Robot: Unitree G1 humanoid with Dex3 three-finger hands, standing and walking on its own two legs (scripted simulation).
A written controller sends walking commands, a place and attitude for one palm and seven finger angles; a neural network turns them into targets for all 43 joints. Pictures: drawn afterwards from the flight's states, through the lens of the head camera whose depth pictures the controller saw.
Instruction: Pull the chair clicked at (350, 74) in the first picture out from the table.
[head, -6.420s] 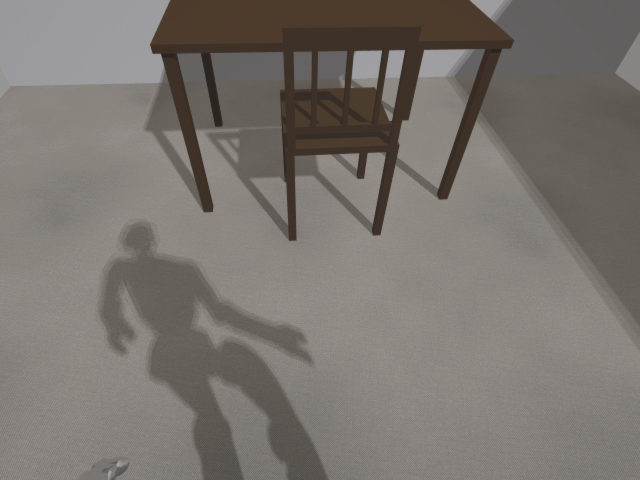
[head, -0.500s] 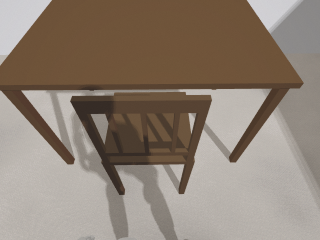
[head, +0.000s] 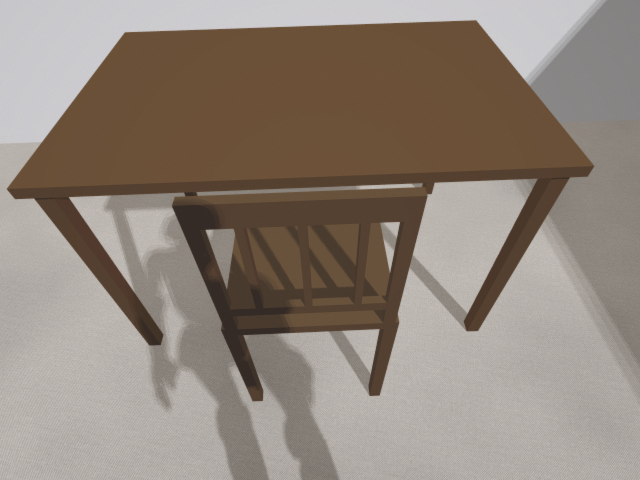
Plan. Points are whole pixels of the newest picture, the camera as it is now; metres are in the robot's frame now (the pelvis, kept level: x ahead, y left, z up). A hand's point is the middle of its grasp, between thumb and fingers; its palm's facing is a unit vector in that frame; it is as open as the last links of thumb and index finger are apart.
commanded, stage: come to a stop and stand still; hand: left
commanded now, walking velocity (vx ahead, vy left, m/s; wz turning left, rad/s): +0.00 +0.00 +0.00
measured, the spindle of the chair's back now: (305, 267) +0.49 +0.06 -0.10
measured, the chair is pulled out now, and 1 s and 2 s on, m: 0.00 0.00 0.00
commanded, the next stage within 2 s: look again from close up in 0.38 s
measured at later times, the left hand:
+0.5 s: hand out of the picture -0.03 +0.12 -0.17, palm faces +0.03 -0.99 -0.15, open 7.3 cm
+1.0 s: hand out of the picture +0.03 +0.17 -0.18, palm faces +0.05 -0.98 -0.20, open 7.3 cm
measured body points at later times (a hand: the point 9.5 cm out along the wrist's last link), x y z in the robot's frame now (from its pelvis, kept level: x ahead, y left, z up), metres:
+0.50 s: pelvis +0.00 -0.03 +0.00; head +0.01 -0.03 +0.45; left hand -0.03 +0.18 -0.16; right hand -0.04 -0.22 -0.17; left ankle +0.02 +0.09 -0.74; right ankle -0.04 -0.11 -0.74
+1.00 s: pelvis +0.01 +0.00 -0.01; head +0.01 +0.01 +0.44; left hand +0.03 +0.23 -0.16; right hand +0.09 -0.23 -0.15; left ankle +0.02 +0.09 -0.74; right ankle -0.04 -0.11 -0.74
